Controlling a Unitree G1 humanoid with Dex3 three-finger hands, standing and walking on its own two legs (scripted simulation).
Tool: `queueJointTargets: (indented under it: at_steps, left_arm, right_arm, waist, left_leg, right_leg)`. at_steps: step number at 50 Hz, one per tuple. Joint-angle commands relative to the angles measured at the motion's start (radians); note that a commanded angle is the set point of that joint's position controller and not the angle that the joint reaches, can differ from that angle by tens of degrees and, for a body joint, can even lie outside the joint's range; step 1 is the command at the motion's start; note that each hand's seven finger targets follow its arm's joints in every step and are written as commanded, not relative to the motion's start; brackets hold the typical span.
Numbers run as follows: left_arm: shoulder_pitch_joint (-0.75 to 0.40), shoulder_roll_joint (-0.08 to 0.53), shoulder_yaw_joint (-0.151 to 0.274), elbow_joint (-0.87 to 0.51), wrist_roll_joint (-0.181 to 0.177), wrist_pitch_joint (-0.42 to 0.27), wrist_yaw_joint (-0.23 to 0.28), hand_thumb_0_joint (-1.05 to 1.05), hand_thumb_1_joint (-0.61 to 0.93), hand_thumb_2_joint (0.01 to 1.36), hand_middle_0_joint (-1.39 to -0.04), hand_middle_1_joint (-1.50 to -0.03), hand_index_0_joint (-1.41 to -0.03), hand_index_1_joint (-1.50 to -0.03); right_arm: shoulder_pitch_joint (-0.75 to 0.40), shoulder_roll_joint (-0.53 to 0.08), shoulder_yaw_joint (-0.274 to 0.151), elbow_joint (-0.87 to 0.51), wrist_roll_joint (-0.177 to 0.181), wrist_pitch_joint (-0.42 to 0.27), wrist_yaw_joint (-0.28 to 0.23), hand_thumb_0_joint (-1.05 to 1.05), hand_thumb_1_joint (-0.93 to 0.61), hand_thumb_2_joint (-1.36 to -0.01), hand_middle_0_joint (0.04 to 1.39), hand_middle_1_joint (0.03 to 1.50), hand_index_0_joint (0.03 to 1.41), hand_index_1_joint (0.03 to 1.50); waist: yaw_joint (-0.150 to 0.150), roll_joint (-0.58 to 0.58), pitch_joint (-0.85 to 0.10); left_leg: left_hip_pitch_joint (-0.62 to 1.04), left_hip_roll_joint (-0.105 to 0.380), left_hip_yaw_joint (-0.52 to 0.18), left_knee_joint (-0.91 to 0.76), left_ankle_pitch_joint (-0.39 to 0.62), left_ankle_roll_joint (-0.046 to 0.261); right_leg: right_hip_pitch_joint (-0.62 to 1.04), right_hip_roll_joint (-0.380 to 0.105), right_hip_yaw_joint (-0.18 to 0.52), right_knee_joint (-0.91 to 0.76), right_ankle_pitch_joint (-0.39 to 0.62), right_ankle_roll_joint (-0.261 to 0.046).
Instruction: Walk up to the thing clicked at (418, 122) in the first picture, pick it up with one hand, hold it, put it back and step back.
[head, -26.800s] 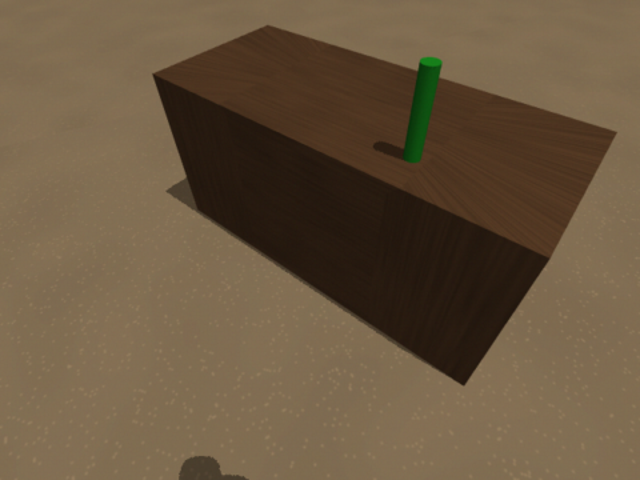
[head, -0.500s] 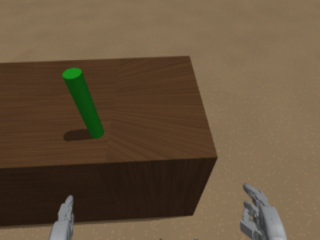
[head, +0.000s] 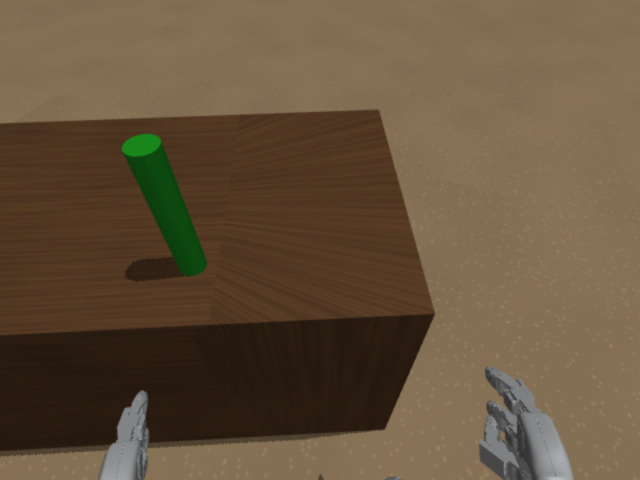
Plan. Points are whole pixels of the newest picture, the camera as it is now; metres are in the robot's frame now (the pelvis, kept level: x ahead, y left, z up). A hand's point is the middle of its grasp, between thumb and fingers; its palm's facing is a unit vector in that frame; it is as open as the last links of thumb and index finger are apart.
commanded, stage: home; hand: left
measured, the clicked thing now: (171, 214) +0.49 +0.21 +0.06
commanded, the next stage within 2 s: stand in 0.66 s
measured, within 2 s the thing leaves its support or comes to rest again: neither
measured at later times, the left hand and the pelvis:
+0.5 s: hand out of the picture +0.16 +0.19 -0.06, palm faces +0.02 -0.94 -0.34, open 17.6 cm; pelvis -0.01 +0.00 +0.01, yaw +1 degrees
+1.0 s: hand out of the picture +0.05 +0.26 -0.11, palm faces +0.00 -0.94 -0.35, open 14.9 cm; pelvis -0.01 +0.01 +0.05, yaw +1 degrees
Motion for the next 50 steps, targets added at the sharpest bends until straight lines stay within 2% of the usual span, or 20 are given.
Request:
queueJointTargets:
  at_steps: [1,6,7,8,11,12,14,19,20,21,22,23,25,28,32,38,40,41,49,50]
  left_arm:
    - [0.0,0.11,0.067,-0.189,0.003,-0.054,0.009,0.0,-0.595,0.029,-0.044,-0.046,-0.044,-0.046]
    - [-0.035,0.09,0.039,-0.196,0.004,-0.052,0.008,0.0,-0.597,0.028,-0.044,-0.045,-0.044,-0.046]
    - [0.029,0.138,0.105,-0.194,0.01,-0.04,0.03,0.0,-0.585,0.035,-0.045,-0.048,-0.045,-0.048]
    - [0.046,0.114,0.069,-0.201,0.01,-0.029,0.03,0.0,-0.582,0.037,-0.046,-0.049,-0.045,-0.049]
    - [0.039,0.1,0.044,-0.217,0.005,-0.015,0.042,0.0,-0.598,0.028,-0.044,-0.046,-0.044,-0.046]
    - [0.017,0.116,0.056,-0.226,0.01,-0.013,0.047,0.0,-0.585,0.035,-0.045,-0.049,-0.045,-0.049]
    - [0.014,0.098,0.034,-0.206,0.013,-0.004,0.049,0.0,-0.568,0.045,-0.047,-0.051,-0.047,-0.051]
    - [-0.012,0.13,0.061,-0.236,0.017,0.017,0.065,0.0,-0.605,0.024,-0.043,-0.045,-0.043,-0.045]
    - [0.008,0.102,0.037,-0.203,0.018,0.021,0.064,0.0,-0.609,0.021,-0.043,-0.044,-0.043,-0.044]
    - [-0.01,0.122,0.055,-0.229,0.017,0.022,0.066,0.0,-0.603,0.025,-0.043,-0.046,-0.043,-0.046]
    - [-0.164,0.298,0.092,0.122,0.14,-0.044,0.022,0.0,-0.611,0.0,-0.039,-0.039,-0.039,-0.038]
    - [-0.135,0.305,0.105,0.254,0.144,-0.074,-0.001,0.0,-0.588,0.034,-0.045,-0.048,-0.045,-0.048]
    - [-0.153,0.287,0.086,0.304,0.126,-0.103,-0.027,0.0,-0.602,0.026,-0.043,-0.047,-0.043,-0.046]
    - [-0.188,0.292,0.069,0.41,0.092,-0.127,-0.05,0.0,-0.609,0.021,-0.043,-0.045,-0.043,-0.045]
    - [-0.263,0.328,0.076,0.533,0.084,-0.134,-0.056,0.0,-0.599,0.027,-0.044,-0.048,-0.044,-0.047]
    - [-0.272,0.325,0.07,0.679,0.07,-0.139,-0.05,0.0,-0.611,0.018,-0.042,-0.044,-0.042,-0.043]
    - [-0.253,0.329,0.067,0.731,0.065,-0.136,-0.048,0.0,-0.451,0.178,-0.2,-0.204,-0.2,-0.203]
    - [-0.254,0.332,0.067,0.751,0.064,-0.136,-0.048,0.0,-0.371,0.258,-0.2,-0.284,-0.2,-0.283]
    - [-0.272,0.339,0.052,0.902,0.052,-0.123,-0.047,0.0,0.269,0.898,-0.2,-0.3,-0.2,-0.301]
    - [-0.279,0.338,0.051,0.916,0.049,-0.122,-0.047,0.0,0.349,0.9,-0.2,-0.3,-0.2,-0.301]
  right_arm:
    - [-0.017,-0.093,-0.056,-0.197,-0.004,-0.057,-0.008,0.0,-0.897,-0.901,0.201,0.301,0.201,0.301]
    - [-0.019,-0.09,-0.057,-0.184,-0.004,-0.062,-0.007,0.0,-0.897,-0.901,0.201,0.301,0.201,0.301]
    - [-0.086,-0.147,-0.069,0.091,0.0,-0.061,-0.016,0.0,-0.897,-0.901,0.2,0.301,0.2,0.301]
    - [-0.103,-0.147,-0.062,0.041,0.004,-0.072,-0.021,0.0,-0.897,-0.901,0.2,0.301,0.2,0.301]
    - [-0.136,-0.128,-0.048,0.082,0.006,-0.095,-0.025,0.0,-0.897,-0.901,0.2,0.301,0.2,0.301]
    - [-0.133,-0.128,-0.051,0.12,0.004,-0.101,-0.03,0.0,-0.898,-0.901,0.2,0.301,0.2,0.301]
    - [-0.157,-0.135,-0.053,0.151,0.001,-0.113,-0.035,0.0,-0.898,-0.901,0.2,0.301,0.2,0.301]
    - [-0.198,-0.13,-0.049,0.227,-0.006,-0.148,-0.046,0.0,-0.898,-0.901,0.2,0.301,0.2,0.301]
    - [-0.221,-0.131,-0.047,0.223,-0.006,-0.154,-0.047,0.0,-0.898,-0.901,0.2,0.301,0.2,0.301]
    - [-0.208,-0.132,-0.049,0.243,-0.009,-0.16,-0.048,0.0,-0.898,-0.901,0.2,0.301,0.2,0.301]
    - [-0.257,-0.291,-0.087,0.516,-0.137,-0.135,0.0,0.0,-0.898,-0.901,0.2,0.3,0.2,0.3]
    - [-0.237,-0.29,-0.098,0.55,-0.151,-0.122,0.018,0.0,-0.898,-0.901,0.2,0.3,0.2,0.3]
    - [-0.267,-0.287,-0.09,0.557,-0.142,-0.118,0.038,0.0,-0.899,-0.901,0.2,0.3,0.2,0.3]
    - [-0.298,-0.283,-0.088,0.611,-0.09,-0.122,0.073,0.0,-0.899,-0.901,0.2,0.3,0.2,0.3]
    - [-0.293,-0.267,-0.09,0.691,-0.079,-0.118,0.084,0.0,-0.899,-0.901,0.2,0.3,0.2,0.3]
    - [-0.301,-0.298,-0.096,0.792,-0.083,-0.115,0.087,0.0,-0.898,-0.901,0.2,0.3,0.2,0.3]
    - [-0.314,-0.308,-0.093,0.823,-0.079,-0.113,0.085,0.0,-0.9,-0.9,0.2,0.3,0.2,0.3]
    - [-0.314,-0.305,-0.092,0.837,-0.075,-0.114,0.083,0.0,-0.9,-0.9,0.2,0.3,0.2,0.3]
    - [-0.328,-0.32,-0.075,0.954,-0.065,-0.108,0.073,0.0,-0.9,-0.9,0.2,0.3,0.2,0.3]
    - [-0.325,-0.323,-0.074,0.965,-0.065,-0.108,0.072,0.0,-0.9,-0.9,0.2,0.3,0.2,0.3]
  waist:
    - [0.003,-0.019,-0.101]
    - [-0.011,0.002,-0.07]
    - [-0.015,0.0,-0.086]
    - [-0.02,0.0,-0.063]
    - [-0.017,0.003,-0.053]
    - [-0.028,0.027,-0.071]
    - [-0.046,0.033,-0.047]
    - [-0.029,0.027,-0.064]
    - [-0.036,0.034,-0.061]
    - [-0.031,0.01,-0.065]
    - [0.003,-0.026,0.072]
    - [-0.006,-0.026,0.024]
    - [0.0,-0.021,0.057]
    - [0.016,-0.027,0.066]
    - [-0.009,-0.082,0.074]
    - [0.006,0.037,0.101]
    - [0.015,0.036,0.111]
    - [0.014,0.031,0.098]
    - [0.009,0.037,0.152]
    - [0.006,0.039,0.144]
  left_leg:
    - [0.099,-0.021,0.059,-0.146,0.233,0.031]
    - [0.097,-0.018,0.053,-0.166,0.182,0.031]
    - [0.116,-0.007,0.013,-0.161,0.166,0.028]
    - [0.11,-0.012,0.018,-0.165,0.161,0.03]
    - [0.113,-0.012,0.026,-0.163,0.172,0.031]
    - [0.134,-0.01,0.032,-0.16,0.203,0.029]
    - [0.136,-0.009,0.032,-0.159,0.202,0.03]
    - [0.139,-0.007,0.023,-0.164,0.194,0.032]
    - [0.142,-0.01,0.022,-0.165,0.184,0.031]
    - [0.143,-0.005,0.019,-0.168,0.185,0.033]
    - [0.215,0.026,-0.034,-0.192,0.32,0.072]
    - [0.245,0.025,-0.033,-0.197,0.291,0.093]
    - [0.246,0.02,-0.064,-0.221,0.267,0.114]
    - [0.256,0.017,-0.074,-0.259,0.173,0.11]
    - [0.319,-0.003,-0.04,-0.254,0.155,0.093]
    - [0.368,0.049,-0.121,-0.38,0.224,0.11]
    - [0.368,0.059,-0.138,-0.414,0.234,0.109]
    - [0.381,0.057,-0.127,-0.412,0.282,0.104]
    - [0.458,0.074,-0.125,-0.531,0.301,0.08]
    - [0.468,0.077,-0.122,-0.546,0.304,0.079]
  right_leg:
    - [0.08,0.023,-0.051,-0.167,0.257,-0.024]
    - [0.052,0.025,-0.054,-0.171,0.206,-0.025]
    - [0.079,0.041,-0.068,-0.178,0.2,-0.026]
    - [0.077,0.037,-0.066,-0.196,0.196,-0.026]
    - [0.081,0.037,-0.065,-0.202,0.203,-0.028]
    - [0.083,0.038,-0.065,-0.2,0.234,-0.029]
    - [0.074,0.038,-0.065,-0.208,0.237,-0.028]
    - [0.097,0.035,-0.076,-0.214,0.222,-0.027]
    - [0.095,0.035,-0.075,-0.221,0.212,-0.028]
    - [0.102,0.037,-0.079,-0.217,0.21,-0.026]
    - [0.26,-0.026,0.005,-0.237,0.29,-0.095]
    - [0.267,-0.036,0.029,-0.235,0.266,-0.111]
    - [0.23,-0.033,0.049,-0.237,0.211,-0.119]
    - [0.268,-0.038,0.066,-0.288,0.159,-0.117]
    - [0.267,-0.081,0.146,-0.386,0.146,-0.122]
    - [0.325,-0.037,0.059,-0.36,0.227,-0.09]
    - [0.36,-0.034,0.052,-0.374,0.258,-0.085]
    - [0.386,-0.043,0.056,-0.385,0.294,-0.087]
    - [0.436,-0.055,0.056,-0.502,0.33,-0.075]
    - [0.454,-0.059,0.059,-0.516,0.327,-0.072]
